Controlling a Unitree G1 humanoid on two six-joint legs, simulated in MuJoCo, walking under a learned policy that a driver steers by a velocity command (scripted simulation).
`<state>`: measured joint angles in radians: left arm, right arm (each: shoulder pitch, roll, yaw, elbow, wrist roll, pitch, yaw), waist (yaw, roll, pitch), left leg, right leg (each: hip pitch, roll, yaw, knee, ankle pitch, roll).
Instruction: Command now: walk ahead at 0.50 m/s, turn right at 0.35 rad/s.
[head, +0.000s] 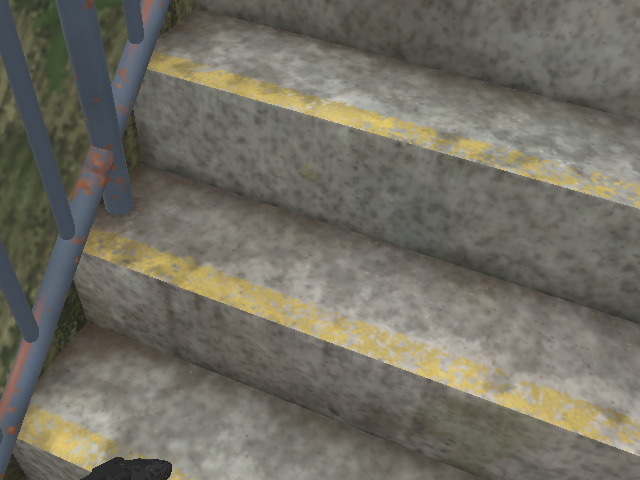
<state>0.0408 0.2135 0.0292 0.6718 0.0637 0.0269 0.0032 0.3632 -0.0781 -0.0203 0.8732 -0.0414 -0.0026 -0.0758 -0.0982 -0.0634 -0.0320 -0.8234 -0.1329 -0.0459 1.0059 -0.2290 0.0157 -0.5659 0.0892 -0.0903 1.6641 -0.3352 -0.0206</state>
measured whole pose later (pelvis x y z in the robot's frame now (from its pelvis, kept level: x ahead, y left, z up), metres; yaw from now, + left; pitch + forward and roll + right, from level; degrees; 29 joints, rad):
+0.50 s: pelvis -0.01 +0.13 -0.11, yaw -8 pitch +6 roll -1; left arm 0.44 0.13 0.08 0.83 0.06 -0.08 0.07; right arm -0.05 -0.11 0.05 0.55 -0.01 -0.05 0.03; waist 0.14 0.03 -0.05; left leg -0.69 0.12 0.02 1.03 -0.21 0.06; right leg -0.17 0.03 0.05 0.39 -0.31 -0.07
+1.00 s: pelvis +0.10 +0.15 -0.04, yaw -24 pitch +3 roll -2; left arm 0.11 0.16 -0.01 0.65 0.03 0.07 0.03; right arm 0.36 -0.19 -0.03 0.82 -0.02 -0.09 0.03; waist -0.03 -0.02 -0.03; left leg -0.41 0.10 0.06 1.10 0.08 0.12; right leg -0.80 0.16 -0.11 1.34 -0.70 -0.19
